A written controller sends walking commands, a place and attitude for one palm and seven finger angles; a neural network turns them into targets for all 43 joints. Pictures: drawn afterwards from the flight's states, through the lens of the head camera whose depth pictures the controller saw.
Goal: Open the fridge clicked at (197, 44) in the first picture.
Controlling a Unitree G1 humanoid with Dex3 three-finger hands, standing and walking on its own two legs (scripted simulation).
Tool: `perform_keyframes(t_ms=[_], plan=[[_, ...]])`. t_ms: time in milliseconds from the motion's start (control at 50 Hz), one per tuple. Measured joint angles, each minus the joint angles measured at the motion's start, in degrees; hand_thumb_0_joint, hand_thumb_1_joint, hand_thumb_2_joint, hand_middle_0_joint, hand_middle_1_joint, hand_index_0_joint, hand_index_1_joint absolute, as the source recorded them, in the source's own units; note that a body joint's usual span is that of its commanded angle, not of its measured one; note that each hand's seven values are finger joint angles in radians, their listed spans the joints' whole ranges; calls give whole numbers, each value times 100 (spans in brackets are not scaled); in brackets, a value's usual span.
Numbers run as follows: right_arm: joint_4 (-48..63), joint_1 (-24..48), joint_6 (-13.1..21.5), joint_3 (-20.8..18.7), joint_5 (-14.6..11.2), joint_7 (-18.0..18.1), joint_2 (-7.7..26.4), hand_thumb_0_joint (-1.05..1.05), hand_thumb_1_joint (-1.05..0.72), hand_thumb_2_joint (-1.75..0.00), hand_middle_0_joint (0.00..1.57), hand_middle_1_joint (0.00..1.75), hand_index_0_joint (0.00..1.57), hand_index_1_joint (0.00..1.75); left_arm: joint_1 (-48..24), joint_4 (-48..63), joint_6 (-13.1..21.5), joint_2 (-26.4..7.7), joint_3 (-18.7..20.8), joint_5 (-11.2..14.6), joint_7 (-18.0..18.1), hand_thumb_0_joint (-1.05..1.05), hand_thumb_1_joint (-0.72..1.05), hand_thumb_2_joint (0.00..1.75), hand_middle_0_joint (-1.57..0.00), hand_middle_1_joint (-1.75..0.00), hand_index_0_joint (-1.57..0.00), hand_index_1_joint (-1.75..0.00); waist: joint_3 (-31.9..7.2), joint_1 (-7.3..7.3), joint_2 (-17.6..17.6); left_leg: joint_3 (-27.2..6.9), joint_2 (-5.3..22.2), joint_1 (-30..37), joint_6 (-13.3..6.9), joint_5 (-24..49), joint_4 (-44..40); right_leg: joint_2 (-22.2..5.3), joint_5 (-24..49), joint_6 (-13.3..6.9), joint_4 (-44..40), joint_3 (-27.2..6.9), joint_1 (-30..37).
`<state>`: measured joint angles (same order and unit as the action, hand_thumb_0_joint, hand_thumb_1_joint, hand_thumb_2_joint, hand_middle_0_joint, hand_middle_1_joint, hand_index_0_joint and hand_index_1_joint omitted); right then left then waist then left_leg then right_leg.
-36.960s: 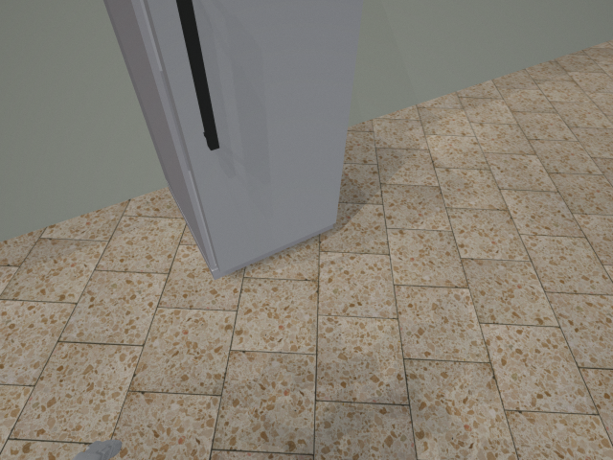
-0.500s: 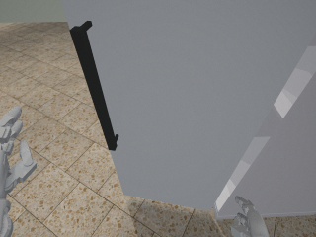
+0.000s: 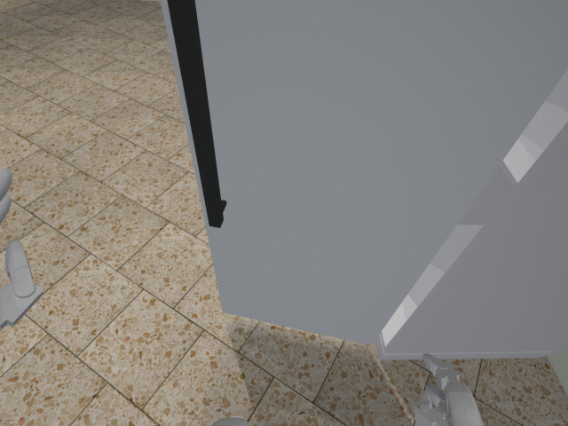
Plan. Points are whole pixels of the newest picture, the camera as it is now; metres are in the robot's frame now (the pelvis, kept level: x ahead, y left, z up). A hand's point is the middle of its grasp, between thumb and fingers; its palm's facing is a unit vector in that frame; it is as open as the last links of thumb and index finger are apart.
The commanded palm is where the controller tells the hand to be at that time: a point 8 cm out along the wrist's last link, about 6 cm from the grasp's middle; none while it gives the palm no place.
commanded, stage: step back with the hand held close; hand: left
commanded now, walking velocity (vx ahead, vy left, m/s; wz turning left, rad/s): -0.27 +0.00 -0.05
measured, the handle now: (208, 132) +0.52 +0.17 +0.12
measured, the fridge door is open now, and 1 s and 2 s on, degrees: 77 77 77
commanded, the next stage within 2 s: stop stepping back and stand still in 0.82 s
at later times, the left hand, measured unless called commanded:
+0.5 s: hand out of the picture +0.15 +0.28 +0.17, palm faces +0.40 -0.82 -0.41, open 7.4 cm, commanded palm +0.09 +0.32 +0.19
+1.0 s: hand out of the picture +0.08 +0.31 +0.17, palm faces +0.30 -0.86 -0.40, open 7.4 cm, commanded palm +0.01 +0.35 +0.19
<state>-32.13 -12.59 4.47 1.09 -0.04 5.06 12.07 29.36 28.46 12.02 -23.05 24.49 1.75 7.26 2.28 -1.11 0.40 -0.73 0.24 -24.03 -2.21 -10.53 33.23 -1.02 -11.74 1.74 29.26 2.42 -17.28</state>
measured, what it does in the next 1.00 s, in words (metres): walks backwards: right foot, then left foot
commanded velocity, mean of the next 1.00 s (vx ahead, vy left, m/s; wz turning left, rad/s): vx -0.32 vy -0.01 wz -0.05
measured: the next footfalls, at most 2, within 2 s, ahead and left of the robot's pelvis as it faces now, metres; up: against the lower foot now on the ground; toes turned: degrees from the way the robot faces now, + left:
right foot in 0.28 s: -0.01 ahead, -0.12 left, +0.00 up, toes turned +5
left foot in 0.82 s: +0.02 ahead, +0.10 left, +0.00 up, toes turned -1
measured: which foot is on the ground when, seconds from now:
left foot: down 0.00-0.68, up 0.70-0.80, down 0.82-1.00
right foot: down 0.00-0.14, up 0.16-0.26, down 0.28-0.82, up 0.84-1.00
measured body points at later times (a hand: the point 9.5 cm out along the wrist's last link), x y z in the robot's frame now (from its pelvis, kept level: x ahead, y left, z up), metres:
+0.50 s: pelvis -0.04 +0.02 +0.00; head -0.04 +0.05 +0.45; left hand +0.13 +0.32 +0.19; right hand +0.14 -0.22 -0.07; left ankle +0.10 +0.10 -0.73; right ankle -0.05 -0.13 -0.73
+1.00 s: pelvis -0.15 +0.06 +0.01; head -0.14 +0.11 +0.46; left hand +0.05 +0.35 +0.19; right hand +0.00 -0.18 -0.04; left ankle -0.02 +0.11 -0.73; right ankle -0.20 -0.08 -0.68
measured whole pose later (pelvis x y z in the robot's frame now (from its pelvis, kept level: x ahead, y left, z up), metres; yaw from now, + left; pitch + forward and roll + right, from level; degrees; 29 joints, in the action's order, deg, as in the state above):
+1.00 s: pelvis -0.15 +0.06 +0.01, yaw -4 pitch +0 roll -5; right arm -34.5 -11.5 7.1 1.0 1.1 2.7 8.9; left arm 30.9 31.8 11.0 -26.6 24.8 3.7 6.8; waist 0.5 0.8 -1.7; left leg 3.0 1.9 -22.1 -4.8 -0.2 21.0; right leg 5.6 -27.4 -0.6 46.3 -0.2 -18.7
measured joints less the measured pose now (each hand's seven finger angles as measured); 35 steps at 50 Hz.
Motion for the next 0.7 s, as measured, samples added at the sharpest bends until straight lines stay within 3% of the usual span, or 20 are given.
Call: perform_keyframes(t_ms=[60, 140, 220, 260, 320, 400, 440, 500, 580, 620, 660, 700], plan=[[-135, -25, 76, 3, 25, -2, 10, 1, -90, -90, 20, 30, 21, 30, 19, 96, 69, 41, -54, 16, 66, 1, 89, 90, -21, -30, -21, -31, -34, -44, -18, -18, 4, -95, 43, -181, 141, 11, 51, 8, 7, 1, -44], [-281, -18, 127, 4, 36, 42, 37, 1, -90, -90, 20, 30, 21, 30, -102, 124, 152, 37, -109, 22, 126, 1, 89, 90, -21, -30, -21, -31, -40, -32, -24, -7, 24, -85, 5, 173, 115, 48, -47, 34, 120, -38, -76], [-247, -57, 208, -39, 53, 60, -56, 1, -90, -90, 20, 30, 21, 30, -338, -121, 196, -73, 3, -75, 56, 1, 89, 90, -21, -30, -21, -31, -61, 158, 47, -187, 3, -120, -80, 347, -59, 394, -430, -82, 760, -266, -29], [-194, -103, 230, -32, 69, 8, -116, 1, -90, -90, 20, 30, 21, 30, -260, -117, 216, -176, 124, -66, 15, 1, 89, 90, -21, -30, -21, -31, -182, 215, 10, -196, 2, -253, -87, 400, -130, 519, -479, -156, 640, -310, 221], [-159, 33, 237, -14, 94, -82, -116, 1, -90, -90, 20, 30, 21, 30, -2, 36, 300, -200, 273, 41, -6, 1, 89, 90, -21, -30, -21, -31, -243, 79, -56, -35, 47, -497, 9, 600, -182, 526, -862, -230, 41, -444, 375], [-351, 237, 133, -61, 41, -73, -78, 1, -90, -90, 20, 30, 21, 30, 74, 207, 263, -108, -65, 93, 2, 1, 89, 90, -21, -30, -21, -31, -102, -37, -18, 26, 99, -416, 121, 439, -243, 547, -499, -127, -17, -505, 392], [-378, 238, 61, -70, 36, -34, -50, 1, -90, -90, 20, 30, 21, 30, 83, 265, 246, -128, -191, 79, 0, 1, 89, 90, -21, -30, -21, -31, -135, -29, -13, 47, 109, -357, 116, 567, -268, 543, -518, -96, -3, -502, 446], [-377, 283, -5, -96, 29, 39, -56, 1, -90, -90, 20, 30, 21, 30, -25, 192, 275, -235, -173, 89, -29, 1, 89, 90, -21, -30, -22, -31, -145, 18, -43, 99, 89, -270, -82, 796, -301, 517, -555, -37, 78, -526, 488], [-221, 360, 38, -131, 113, 41, -132, 1, -90, -90, 20, 30, 21, 30, -284, -150, 246, -318, 81, 90, -92, 1, 89, 90, -21, -30, -22, -31, -162, 104, 11, 94, 126, -261, -157, 997, -652, 648, -921, -202, 711, -497, 304], [-154, 345, 72, -140, 113, -31, -169, 1, -90, -90, 20, 30, 21, 30, -268, -178, 184, -334, 162, 151, -98, 1, 89, 90, -21, -30, -22, -31, -241, 105, 43, 98, 174, -327, -110, 1104, -857, 669, -1215, -317, 645, -346, 401], [-88, 321, 93, -113, 98, -115, -207, 1, -90, -90, 20, 30, 21, 30, -86, -20, 144, -357, 213, 236, -73, 1, 89, 90, -21, -30, -21, -31, -357, 34, -68, 228, 156, -473, -11, 1057, -921, 539, -1329, -449, 13, -301, 638], [-135, 362, 87, -81, 99, -156, -181, 1, -90, -90, 20, 30, 21, 30, 61, 167, 169, -260, 122, 231, -39, 1, 89, 90, -21, -30, -21, -31, -322, -96, -112, 300, 161, -653, 192, 525, -517, 457, -483, -293, -253, -374, 610]])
